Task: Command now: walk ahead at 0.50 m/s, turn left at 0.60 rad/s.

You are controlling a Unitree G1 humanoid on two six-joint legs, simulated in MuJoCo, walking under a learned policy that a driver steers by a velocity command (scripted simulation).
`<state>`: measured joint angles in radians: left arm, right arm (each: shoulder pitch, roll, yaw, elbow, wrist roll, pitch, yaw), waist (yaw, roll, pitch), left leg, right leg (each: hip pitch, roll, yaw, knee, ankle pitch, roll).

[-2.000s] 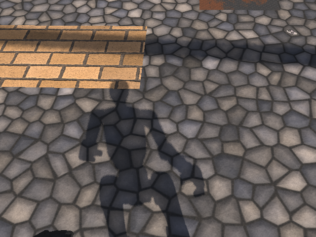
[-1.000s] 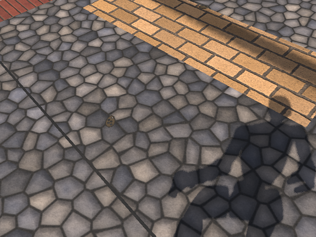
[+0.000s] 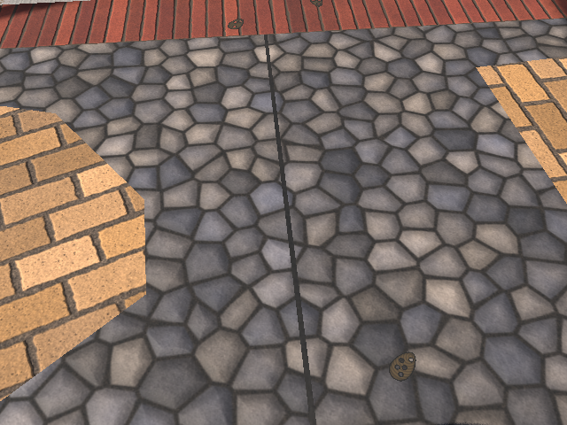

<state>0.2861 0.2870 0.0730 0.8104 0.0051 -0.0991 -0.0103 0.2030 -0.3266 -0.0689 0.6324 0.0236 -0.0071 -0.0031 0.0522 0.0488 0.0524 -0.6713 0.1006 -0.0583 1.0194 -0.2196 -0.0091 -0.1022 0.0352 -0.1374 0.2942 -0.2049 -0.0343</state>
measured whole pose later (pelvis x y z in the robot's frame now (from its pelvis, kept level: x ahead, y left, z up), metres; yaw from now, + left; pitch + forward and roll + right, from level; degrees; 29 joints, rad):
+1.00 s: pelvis +0.58 +0.10 +0.00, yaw +25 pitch +1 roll -1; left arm 0.37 0.27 0.04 0.83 -0.01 -0.09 -0.02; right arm 0.18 -0.29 -0.05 0.67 0.00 -0.06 0.00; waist 0.07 0.04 0.03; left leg -0.63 0.09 -0.05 0.86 -0.16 -0.01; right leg -0.11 0.06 -0.02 0.28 -0.19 -0.06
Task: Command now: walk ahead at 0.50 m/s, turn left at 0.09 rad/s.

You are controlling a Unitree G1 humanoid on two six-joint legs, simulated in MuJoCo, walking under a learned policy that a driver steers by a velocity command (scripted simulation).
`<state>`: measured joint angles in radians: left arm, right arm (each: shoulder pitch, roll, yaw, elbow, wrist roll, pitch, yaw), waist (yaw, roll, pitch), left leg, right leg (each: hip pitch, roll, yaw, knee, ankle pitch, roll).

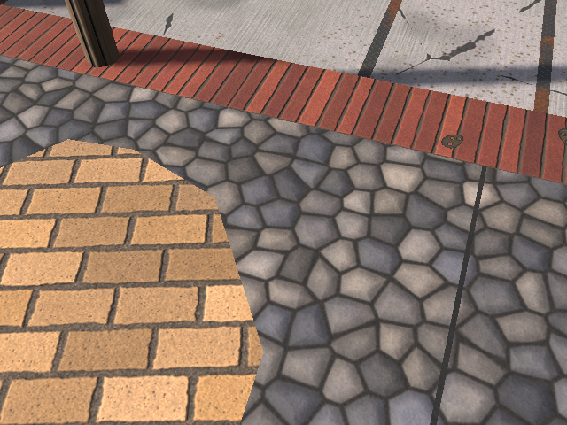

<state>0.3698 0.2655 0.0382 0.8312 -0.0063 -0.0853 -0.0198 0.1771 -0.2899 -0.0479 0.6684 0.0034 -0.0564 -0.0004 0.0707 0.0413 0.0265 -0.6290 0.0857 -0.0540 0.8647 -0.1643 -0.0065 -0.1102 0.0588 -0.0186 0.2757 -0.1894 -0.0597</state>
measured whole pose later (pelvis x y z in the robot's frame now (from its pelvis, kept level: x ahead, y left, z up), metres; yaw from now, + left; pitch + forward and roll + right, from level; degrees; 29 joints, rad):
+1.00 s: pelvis +0.33 +0.02 -0.01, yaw -25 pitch +3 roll +2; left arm 0.17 0.31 0.08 0.62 0.00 0.04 0.03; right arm 0.07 -0.30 -0.06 0.77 0.00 0.01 -0.02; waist 0.03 0.00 0.06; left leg -0.47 -0.01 -0.10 0.81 -0.38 -0.08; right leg -0.39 0.08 0.12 0.47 -0.12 -0.05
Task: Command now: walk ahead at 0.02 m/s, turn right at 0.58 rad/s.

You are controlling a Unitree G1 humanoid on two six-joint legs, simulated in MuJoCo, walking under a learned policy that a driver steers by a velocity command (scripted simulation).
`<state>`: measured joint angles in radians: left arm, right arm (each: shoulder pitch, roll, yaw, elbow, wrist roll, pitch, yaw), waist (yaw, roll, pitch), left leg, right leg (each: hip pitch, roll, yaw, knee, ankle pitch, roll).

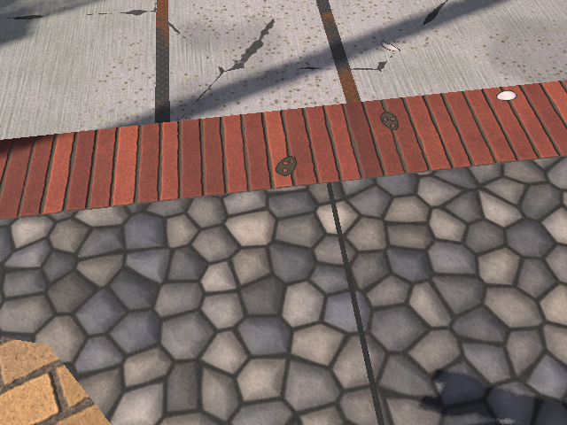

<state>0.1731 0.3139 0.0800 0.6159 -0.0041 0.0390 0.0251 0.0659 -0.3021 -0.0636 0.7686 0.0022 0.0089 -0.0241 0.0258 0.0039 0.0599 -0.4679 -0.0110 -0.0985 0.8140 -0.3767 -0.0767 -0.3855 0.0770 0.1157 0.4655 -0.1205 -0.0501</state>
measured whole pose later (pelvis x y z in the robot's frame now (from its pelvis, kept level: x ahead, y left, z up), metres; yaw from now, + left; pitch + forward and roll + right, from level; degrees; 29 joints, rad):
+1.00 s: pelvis +0.23 +0.02 -0.02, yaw -11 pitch +2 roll +0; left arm 0.42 0.30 0.05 0.81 -0.03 -0.05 0.01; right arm 0.07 -0.29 -0.04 0.73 0.01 -0.09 0.05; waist 0.05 -0.01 0.05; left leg -0.47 -0.02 0.05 0.60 -0.16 0.06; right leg -0.15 -0.01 0.08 0.96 -0.51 -0.01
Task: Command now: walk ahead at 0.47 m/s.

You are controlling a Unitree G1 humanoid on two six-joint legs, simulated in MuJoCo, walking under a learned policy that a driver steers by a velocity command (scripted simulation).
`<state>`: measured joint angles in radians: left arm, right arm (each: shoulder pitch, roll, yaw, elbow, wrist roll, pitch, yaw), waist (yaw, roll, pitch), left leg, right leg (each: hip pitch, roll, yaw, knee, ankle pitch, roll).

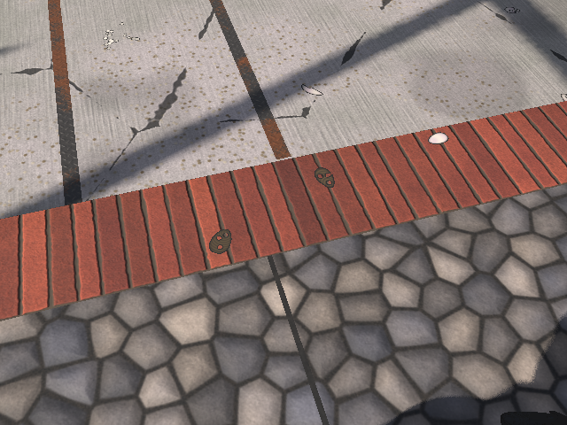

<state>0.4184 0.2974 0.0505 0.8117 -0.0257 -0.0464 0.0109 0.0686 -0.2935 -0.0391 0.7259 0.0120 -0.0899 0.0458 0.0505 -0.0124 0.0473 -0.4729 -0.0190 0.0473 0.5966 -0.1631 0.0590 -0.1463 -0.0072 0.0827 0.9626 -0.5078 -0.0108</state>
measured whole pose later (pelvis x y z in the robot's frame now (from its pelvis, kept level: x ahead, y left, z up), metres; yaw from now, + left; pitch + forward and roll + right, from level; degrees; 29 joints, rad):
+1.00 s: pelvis +0.57 -0.02 +0.00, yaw +10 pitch +2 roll -1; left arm 0.38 0.26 0.03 0.90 0.10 -0.11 -0.05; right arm 0.12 -0.25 -0.01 0.77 -0.07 -0.05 0.07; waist 0.05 0.01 0.01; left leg -0.57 0.02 0.01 0.59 -0.06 0.08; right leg 0.19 0.00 -0.21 0.19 -0.40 0.01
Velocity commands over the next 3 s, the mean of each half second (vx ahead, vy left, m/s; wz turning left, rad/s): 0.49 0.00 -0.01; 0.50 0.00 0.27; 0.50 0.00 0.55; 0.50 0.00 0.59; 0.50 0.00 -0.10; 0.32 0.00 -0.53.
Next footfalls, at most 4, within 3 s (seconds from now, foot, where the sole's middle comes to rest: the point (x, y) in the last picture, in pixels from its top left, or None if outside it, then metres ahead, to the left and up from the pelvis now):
0.46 right None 0.44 -0.14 -0.76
1.04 left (257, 304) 0.74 0.13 -0.76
1.46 right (303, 209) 1.06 0.02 -0.76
1.98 left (182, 198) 1.08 0.38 -0.76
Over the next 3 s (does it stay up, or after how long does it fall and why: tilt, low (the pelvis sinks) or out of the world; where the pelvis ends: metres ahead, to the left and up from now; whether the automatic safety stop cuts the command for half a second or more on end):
stays up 1.46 0.62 -0.12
